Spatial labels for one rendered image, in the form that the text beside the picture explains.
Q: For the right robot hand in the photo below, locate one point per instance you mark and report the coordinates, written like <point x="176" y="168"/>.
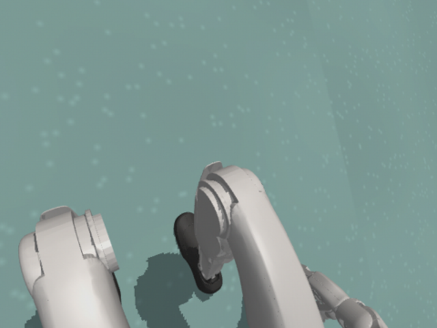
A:
<point x="326" y="291"/>

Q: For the right robot arm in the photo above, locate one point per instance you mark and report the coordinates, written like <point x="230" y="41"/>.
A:
<point x="352" y="313"/>

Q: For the right robot foot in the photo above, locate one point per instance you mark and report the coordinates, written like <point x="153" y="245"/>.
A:
<point x="189" y="247"/>

